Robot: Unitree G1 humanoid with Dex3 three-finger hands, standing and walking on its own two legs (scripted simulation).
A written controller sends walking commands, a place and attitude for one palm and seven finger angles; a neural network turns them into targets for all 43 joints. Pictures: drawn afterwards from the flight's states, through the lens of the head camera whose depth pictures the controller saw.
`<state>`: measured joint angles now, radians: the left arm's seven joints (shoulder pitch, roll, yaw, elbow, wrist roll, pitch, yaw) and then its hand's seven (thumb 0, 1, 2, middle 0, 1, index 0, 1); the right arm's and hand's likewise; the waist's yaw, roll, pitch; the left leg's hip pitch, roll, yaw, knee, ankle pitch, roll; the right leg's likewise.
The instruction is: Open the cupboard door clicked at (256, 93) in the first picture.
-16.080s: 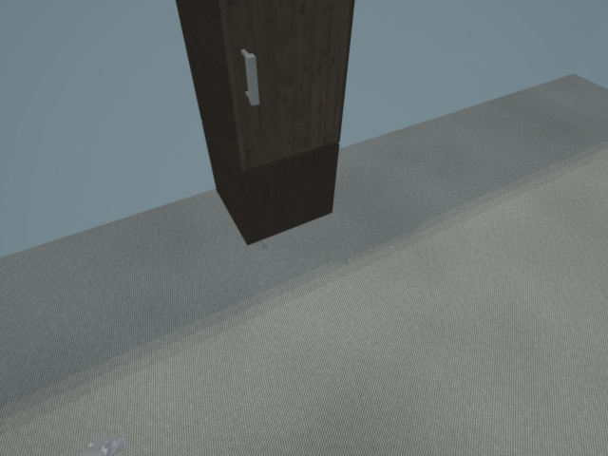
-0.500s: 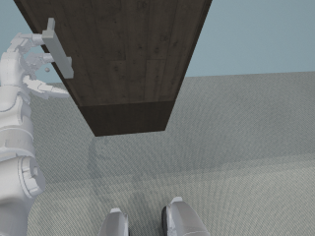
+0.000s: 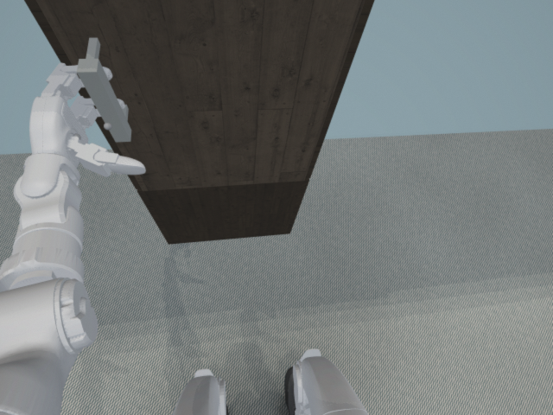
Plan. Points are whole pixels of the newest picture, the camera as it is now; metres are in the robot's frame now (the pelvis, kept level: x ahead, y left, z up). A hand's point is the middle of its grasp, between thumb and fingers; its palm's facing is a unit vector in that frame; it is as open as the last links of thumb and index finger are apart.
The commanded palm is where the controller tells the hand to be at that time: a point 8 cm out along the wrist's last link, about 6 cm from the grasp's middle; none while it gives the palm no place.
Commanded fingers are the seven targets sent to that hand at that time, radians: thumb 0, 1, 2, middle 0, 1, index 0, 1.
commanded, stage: slide the fingers in behind the handle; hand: left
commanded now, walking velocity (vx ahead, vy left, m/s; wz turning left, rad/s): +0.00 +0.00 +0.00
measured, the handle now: (109, 93) +0.56 +0.20 +0.06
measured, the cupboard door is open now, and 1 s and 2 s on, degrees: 0 0 36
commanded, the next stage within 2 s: close the thumb around the handle in 0.36 s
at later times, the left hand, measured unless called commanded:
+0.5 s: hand (107, 127) +0.50 +0.20 +0.06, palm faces +0.03 -1.00 -0.02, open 14.0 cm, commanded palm +0.48 +0.24 +0.06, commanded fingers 0.00 -0.33 0.37 -0.31 -1.22 -0.31 -1.22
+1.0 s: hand (111, 127) +0.50 +0.19 +0.06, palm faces +0.05 -1.00 -0.03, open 6.8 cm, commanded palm +0.47 +0.24 +0.06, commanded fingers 0.00 0.90 0.90 -0.40 -1.35 -0.40 -1.35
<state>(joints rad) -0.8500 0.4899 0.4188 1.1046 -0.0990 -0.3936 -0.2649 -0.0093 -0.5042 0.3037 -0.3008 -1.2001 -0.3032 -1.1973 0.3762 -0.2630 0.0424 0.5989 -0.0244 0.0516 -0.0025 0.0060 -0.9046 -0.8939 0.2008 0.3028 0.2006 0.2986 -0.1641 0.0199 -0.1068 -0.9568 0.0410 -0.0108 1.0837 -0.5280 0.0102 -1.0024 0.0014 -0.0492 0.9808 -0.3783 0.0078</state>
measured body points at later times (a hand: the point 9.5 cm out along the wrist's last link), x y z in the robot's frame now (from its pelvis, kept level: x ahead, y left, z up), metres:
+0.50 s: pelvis +0.00 +0.00 +0.00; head +0.14 +0.02 +0.43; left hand +0.49 +0.25 +0.06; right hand +0.02 -0.26 -0.11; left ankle -0.02 +0.11 -0.66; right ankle +0.04 -0.13 -0.66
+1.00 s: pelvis -0.01 -0.01 +0.00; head +0.13 +0.01 +0.43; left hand +0.49 +0.25 +0.07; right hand +0.01 -0.27 -0.11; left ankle -0.02 +0.11 -0.66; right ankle +0.04 -0.13 -0.66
